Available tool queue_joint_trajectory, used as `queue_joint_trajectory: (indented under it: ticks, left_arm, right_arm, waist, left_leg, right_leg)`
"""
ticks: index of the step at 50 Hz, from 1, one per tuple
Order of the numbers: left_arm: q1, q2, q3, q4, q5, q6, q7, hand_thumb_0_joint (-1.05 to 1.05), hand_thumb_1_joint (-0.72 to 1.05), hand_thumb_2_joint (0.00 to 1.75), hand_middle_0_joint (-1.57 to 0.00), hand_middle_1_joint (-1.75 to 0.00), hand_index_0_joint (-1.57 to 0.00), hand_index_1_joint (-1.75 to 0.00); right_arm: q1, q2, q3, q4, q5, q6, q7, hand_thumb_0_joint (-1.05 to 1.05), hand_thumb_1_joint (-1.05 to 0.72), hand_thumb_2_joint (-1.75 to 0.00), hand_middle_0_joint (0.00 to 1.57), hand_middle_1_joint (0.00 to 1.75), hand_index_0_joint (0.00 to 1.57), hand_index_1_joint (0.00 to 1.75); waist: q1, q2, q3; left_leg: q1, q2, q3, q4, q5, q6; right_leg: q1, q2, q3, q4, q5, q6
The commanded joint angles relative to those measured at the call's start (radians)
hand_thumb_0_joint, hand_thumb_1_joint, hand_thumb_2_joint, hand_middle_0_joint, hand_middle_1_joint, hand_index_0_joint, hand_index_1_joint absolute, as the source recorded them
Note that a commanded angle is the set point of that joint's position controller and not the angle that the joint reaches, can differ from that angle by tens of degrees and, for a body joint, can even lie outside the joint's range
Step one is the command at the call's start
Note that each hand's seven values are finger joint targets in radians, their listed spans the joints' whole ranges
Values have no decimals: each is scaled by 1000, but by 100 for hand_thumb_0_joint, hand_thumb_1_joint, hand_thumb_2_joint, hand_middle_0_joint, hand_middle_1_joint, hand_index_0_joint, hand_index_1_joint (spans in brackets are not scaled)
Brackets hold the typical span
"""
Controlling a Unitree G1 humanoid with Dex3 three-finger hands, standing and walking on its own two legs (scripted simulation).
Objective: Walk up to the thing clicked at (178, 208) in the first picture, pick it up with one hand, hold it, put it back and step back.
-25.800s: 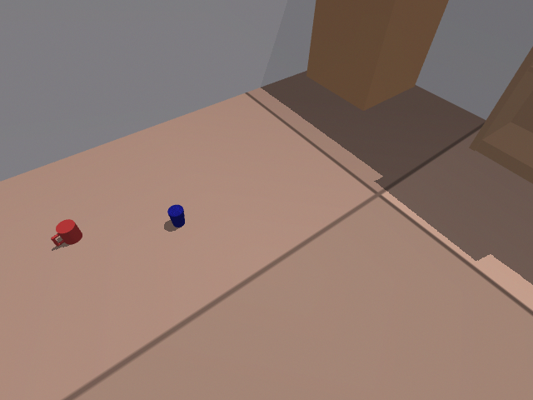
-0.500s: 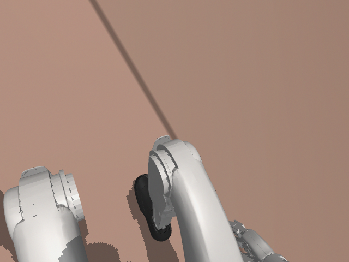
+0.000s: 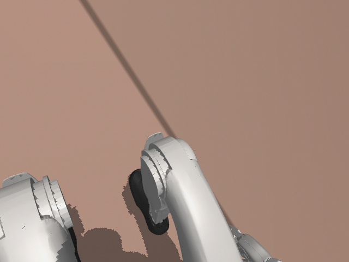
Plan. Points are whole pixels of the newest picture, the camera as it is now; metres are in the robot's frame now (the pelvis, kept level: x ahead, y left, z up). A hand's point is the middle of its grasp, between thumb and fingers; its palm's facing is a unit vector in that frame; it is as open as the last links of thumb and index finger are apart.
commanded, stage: close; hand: left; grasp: from above
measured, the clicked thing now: out of the picture +0.46 +0.34 -0.26
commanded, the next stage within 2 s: settle in 1.64 s
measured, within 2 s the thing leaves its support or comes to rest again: neither
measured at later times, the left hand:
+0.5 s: hand out of the picture +0.45 +0.34 -0.24, palm faces -0.41 -0.11 -0.90, open 12.2 cm
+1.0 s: hand out of the picture +0.45 +0.34 -0.23, palm faces -0.44 -0.14 -0.89, open 11.1 cm
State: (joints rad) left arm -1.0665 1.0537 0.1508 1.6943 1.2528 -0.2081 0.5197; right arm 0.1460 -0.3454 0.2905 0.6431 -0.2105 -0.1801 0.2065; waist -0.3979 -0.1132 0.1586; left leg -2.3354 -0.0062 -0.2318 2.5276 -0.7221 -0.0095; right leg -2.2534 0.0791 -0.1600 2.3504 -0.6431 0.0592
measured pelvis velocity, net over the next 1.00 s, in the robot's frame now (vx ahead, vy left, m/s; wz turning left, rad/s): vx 0.00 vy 0.00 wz -0.02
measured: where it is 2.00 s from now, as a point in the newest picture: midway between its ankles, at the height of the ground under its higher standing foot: (113, 235)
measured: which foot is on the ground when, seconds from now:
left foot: down 0.00-1.00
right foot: down 0.00-1.00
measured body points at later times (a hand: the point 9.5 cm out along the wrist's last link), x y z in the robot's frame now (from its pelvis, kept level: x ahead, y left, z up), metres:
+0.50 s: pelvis +0.00 +0.00 +0.00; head +0.27 +0.14 +0.33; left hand +0.47 +0.34 -0.18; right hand +0.06 -0.25 -0.05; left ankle +0.06 +0.12 -0.28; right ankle +0.12 -0.12 -0.27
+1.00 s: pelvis +0.00 +0.00 +0.00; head +0.27 +0.13 +0.33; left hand +0.47 +0.35 -0.18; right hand +0.04 -0.26 -0.05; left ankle +0.06 +0.12 -0.28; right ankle +0.12 -0.12 -0.28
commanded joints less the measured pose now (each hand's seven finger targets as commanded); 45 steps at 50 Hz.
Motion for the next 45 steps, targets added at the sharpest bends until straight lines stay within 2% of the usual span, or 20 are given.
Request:
queue_joint_trajectory:
  ticks: [1,4,7,8,9,10,11,13,15,18,20,23,25,26,29,34,37,40,43,45]
  left_arm:
    - [-231,260,8,-141,-12,-43,13,0,-47,109,-10,-112,-10,-112]
    - [-217,265,8,-148,0,-68,23,0,-47,108,-9,-111,-9,-111]
    - [-224,270,-7,-142,28,-88,44,0,-39,96,-11,-111,-14,-108]
    - [-230,278,-2,-147,33,-91,54,0,-38,99,-12,-112,-15,-109]
    - [-247,239,-32,-158,31,-95,62,0,-36,100,-13,-112,-15,-109]
    - [-244,265,-7,-141,33,-93,79,0,-34,100,-13,-114,-16,-111]
    - [-258,232,-38,-146,44,-91,86,0,-32,100,-15,-114,-18,-111]
    - [-252,232,-44,-118,59,-79,102,0,-29,95,-17,-111,-20,-108]
    - [-251,236,-40,-85,60,-65,124,0,-27,96,-19,-111,-22,-107]
    - [-259,195,-62,-57,66,-36,136,0,-24,91,-19,-111,-23,-106]
    - [-270,189,-77,-48,49,-21,141,0,-22,88,-21,-108,-26,-103]
    - [-288,238,-43,-79,39,-1,137,0,-20,84,-21,-109,-27,-103]
    - [-269,223,-45,-59,21,7,131,0,-21,83,-23,-105,-27,-100]
    - [-263,263,-12,-59,17,7,136,0,-19,83,-23,-105,-28,-100]
    - [-254,232,-26,-55,10,11,105,0,-17,82,-24,-107,-29,-101]
    - [-243,249,-24,-86,-3,-5,59,0,-15,81,-28,-103,-32,-99]
    - [-233,230,-34,-94,-9,-27,44,0,-12,83,-30,-106,-34,-101]
    - [-238,244,-35,-113,-1,-47,40,0,-10,81,-30,-104,-35,-99]
    - [-223,246,-40,-77,-2,-68,56,0,-8,83,-32,-105,-36,-100]
    - [-253,238,-51,-111,11,-77,63,0,-6,80,-33,-103,-38,-98]
  right_arm:
    - [196,-319,-93,13,1,15,-14,0,-90,-90,20,30,20,30]
    - [193,-332,-93,12,-5,20,-19,0,-90,-90,20,30,20,30]
    - [187,-322,-84,19,-10,20,-18,0,-89,-90,20,30,20,30]
    - [175,-319,-81,19,-11,22,-18,0,-89,-90,20,30,20,30]
    - [166,-319,-84,12,-12,18,-19,0,-89,-90,20,30,20,30]
    - [166,-327,-85,19,-14,18,-20,0,-89,-90,20,30,20,30]
    - [166,-324,-80,13,-19,13,-16,0,-89,-90,20,30,20,30]
    - [156,-330,-84,17,-19,5,-10,0,-89,-90,20,30,20,30]
    - [143,-333,-82,18,-17,1,-11,0,-89,-90,20,30,20,30]
    - [148,-331,-86,18,-19,-14,-1,0,-89,-90,20,30,20,30]
    - [129,-331,-83,15,-16,-21,-2,0,-89,-90,20,30,20,30]
    - [146,-345,-81,-3,-10,-38,5,0,-90,-90,20,30,20,30]
    - [144,-341,-82,5,-7,-44,6,0,-90,-90,20,30,20,30]
    - [159,-347,-84,18,-10,-41,4,0,-89,-90,20,30,20,30]
    - [164,-338,-83,5,-5,-44,7,0,-90,-90,20,30,20,30]
    - [160,-336,-80,2,0,-33,1,0,-90,-90,20,30,20,30]
    - [163,-332,-77,2,0,-22,-2,0,-90,-90,20,30,20,30]
    - [172,-334,-76,5,-3,-10,-7,0,-89,-90,20,30,20,30]
    - [164,-323,-62,7,-6,0,-12,0,-89,-90,20,30,20,30]
    - [171,-334,-71,5,-11,-3,-13,0,-89,-90,20,30,20,30]
  waist:
    - [-22,485,-659]
    - [-22,497,-653]
    - [-23,515,-648]
    - [-18,509,-653]
    - [-20,524,-666]
    - [-21,523,-651]
    - [-30,542,-641]
    - [-29,562,-617]
    - [-26,549,-621]
    - [-38,549,-583]
    - [-35,551,-582]
    - [-40,525,-609]
    - [-36,522,-616]
    - [-34,512,-640]
    - [-42,508,-609]
    - [-36,503,-606]
    - [-39,504,-600]
    - [-36,508,-636]
    - [-37,460,-611]
    - [-38,494,-614]
  left_leg:
    - [461,29,92,-246,257,28]
    - [494,31,85,-251,265,19]
    - [505,34,83,-246,249,19]
    - [489,36,82,-247,242,20]
    - [503,34,86,-249,241,20]
    - [498,37,78,-253,237,19]
    - [524,37,74,-264,245,14]
    - [539,40,63,-278,233,7]
    - [526,41,61,-280,231,8]
    - [515,40,62,-283,215,7]
    - [500,39,70,-290,191,11]
    - [498,38,72,-272,219,18]
    - [494,41,71,-272,221,18]
    - [497,41,69,-270,230,19]
    - [479,38,73,-269,217,22]
    - [478,38,67,-268,208,21]
    - [474,38,65,-272,213,18]
    - [499,39,65,-264,246,17]
    - [439,37,76,-259,206,26]
    - [461,36,80,-256,211,25]
  right_leg:
    - [431,19,-89,-206,252,-83]
    - [415,20,-103,-209,246,-86]
    - [402,22,-104,-199,242,-84]
    - [403,26,-105,-202,238,-84]
    - [405,26,-103,-202,243,-83]
    - [389,26,-114,-200,236,-84]
    - [366,24,-120,-190,241,-83]
    - [326,24,-126,-177,232,-83]
    - [330,25,-127,-178,235,-83]
    - [297,22,-127,-175,228,-82]
    - [319,28,-116,-193,216,-85]
    - [339,23,-114,-189,238,-79]
    - [353,25,-111,-191,237,-80]
    - [373,25,-113,-194,245,-78]
    - [362,21,-108,-195,230,-79]
    - [362,20,-106,-198,216,-80]
    - [367,21,-111,-200,219,-82]
    - [388,23,-113,-200,245,-80]
    - [420,27,-109,-216,222,-78]
    - [400,27,-110,-213,225,-78]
